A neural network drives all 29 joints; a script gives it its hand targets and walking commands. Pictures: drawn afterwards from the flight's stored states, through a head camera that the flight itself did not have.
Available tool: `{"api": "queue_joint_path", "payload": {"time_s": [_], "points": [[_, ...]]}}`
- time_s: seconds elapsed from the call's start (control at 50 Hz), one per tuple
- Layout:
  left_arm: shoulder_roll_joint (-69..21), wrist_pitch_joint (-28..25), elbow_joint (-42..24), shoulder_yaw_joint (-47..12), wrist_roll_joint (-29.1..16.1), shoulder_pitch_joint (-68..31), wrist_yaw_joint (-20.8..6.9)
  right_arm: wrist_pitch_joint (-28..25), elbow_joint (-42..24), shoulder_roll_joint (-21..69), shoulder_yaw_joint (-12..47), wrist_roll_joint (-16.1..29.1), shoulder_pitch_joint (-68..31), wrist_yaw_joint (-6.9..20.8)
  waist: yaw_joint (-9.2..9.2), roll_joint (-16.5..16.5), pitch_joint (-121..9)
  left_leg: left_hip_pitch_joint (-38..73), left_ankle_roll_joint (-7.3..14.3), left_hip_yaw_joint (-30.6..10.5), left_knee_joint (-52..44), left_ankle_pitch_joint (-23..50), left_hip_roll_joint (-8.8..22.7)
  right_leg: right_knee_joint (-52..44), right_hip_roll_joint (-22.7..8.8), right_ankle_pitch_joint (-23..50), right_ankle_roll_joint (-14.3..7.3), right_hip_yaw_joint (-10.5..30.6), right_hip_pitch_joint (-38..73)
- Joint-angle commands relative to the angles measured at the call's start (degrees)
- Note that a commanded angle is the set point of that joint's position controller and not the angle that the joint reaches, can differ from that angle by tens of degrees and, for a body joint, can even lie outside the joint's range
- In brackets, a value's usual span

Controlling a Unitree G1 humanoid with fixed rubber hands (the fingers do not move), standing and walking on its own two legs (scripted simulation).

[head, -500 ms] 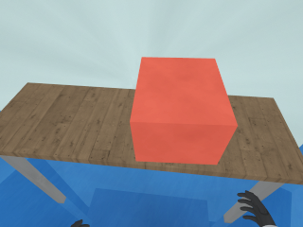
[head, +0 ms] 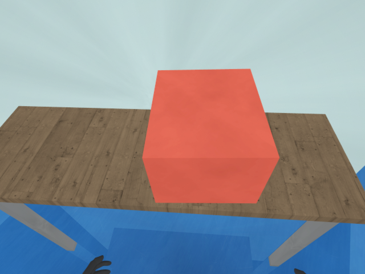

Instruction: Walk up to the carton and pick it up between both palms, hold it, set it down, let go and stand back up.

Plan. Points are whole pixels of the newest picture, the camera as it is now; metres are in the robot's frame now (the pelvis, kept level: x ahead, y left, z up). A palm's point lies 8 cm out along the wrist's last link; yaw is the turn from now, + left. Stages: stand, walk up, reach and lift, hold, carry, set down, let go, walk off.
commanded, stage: stand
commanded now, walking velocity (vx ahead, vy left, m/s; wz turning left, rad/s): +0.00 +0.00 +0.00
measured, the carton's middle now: (204, 133) +0.45 -0.04 +0.03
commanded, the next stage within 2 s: none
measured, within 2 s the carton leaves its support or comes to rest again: neither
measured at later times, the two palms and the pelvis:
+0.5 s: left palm out of the picture +0.06 +0.24 -0.10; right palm out of the picture +0.04 -0.27 -0.12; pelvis -0.01 -0.01 +0.00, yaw +0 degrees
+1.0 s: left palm out of the picture +0.04 +0.23 -0.11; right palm out of the picture +0.01 -0.28 -0.12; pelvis -0.01 -0.02 +0.00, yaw +0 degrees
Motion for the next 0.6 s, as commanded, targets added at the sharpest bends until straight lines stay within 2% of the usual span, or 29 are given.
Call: {"api": "queue_joint_path", "payload": {"time_s": [0.0,0.28,0.58], "points": [[8.78,-1.34,-3.50,2.69,0.00,0.45,0.66,-1.34,-4.23,-7.05,-2.13,0.02,1.67,-0.30,0.34,-0.38,-3.49,0.65,0.28,-7.07,-5.09,12.41,6.74,-3.70,-4.49,12.13,-2.27,4.96,3.31],[8.72,-0.86,-1.59,2.60,-0.35,1.61,0.62,-0.77,-2.05,-7.37,-2.02,0.05,2.68,-0.71,0.24,-1.64,1.07,-0.89,-0.04,-7.34,-6.31,6.46,6.74,-6.45,-4.02,7.48,-2.28,5.18,0.55],[8.75,-0.81,0.19,2.69,-0.43,3.13,0.77,-0.72,0.65,-6.88,-1.81,0.08,3.65,-0.93,0.41,-0.95,1.92,-1.92,-0.34,-7.46,-7.07,2.20,6.59,-8.21,-3.77,2.25,-2.36,5.82,-0.40]]}}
